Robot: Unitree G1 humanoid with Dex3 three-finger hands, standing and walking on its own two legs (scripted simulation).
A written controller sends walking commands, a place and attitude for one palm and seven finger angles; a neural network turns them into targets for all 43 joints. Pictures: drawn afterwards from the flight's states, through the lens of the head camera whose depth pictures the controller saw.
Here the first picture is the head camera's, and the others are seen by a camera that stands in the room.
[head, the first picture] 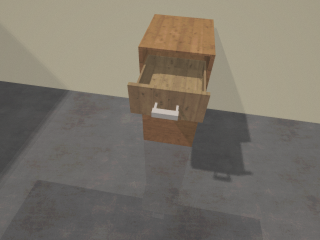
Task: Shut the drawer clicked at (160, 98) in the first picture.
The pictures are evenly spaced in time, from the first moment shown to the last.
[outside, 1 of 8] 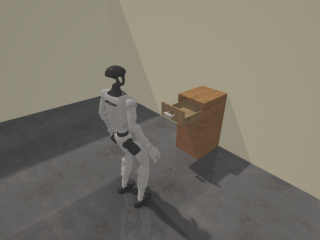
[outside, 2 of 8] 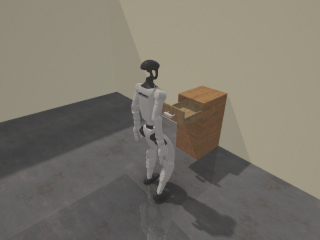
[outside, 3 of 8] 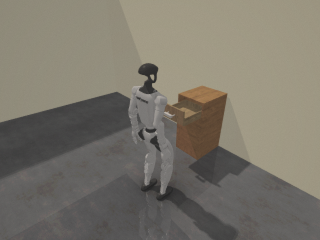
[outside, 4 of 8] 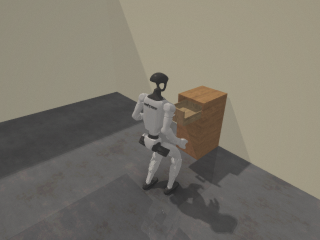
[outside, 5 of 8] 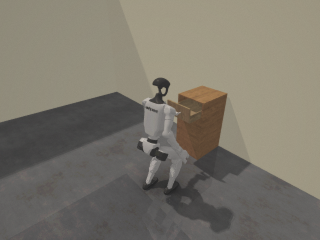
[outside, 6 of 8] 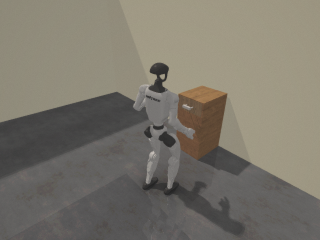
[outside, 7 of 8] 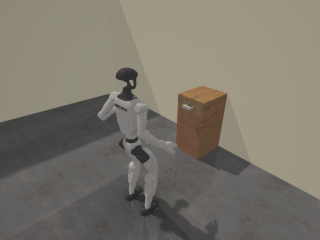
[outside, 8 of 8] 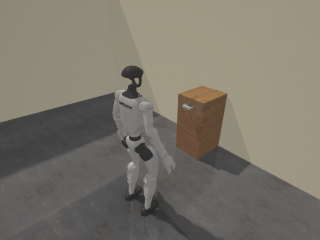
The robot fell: no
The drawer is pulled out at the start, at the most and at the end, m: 0.29 0.29 0.00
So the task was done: yes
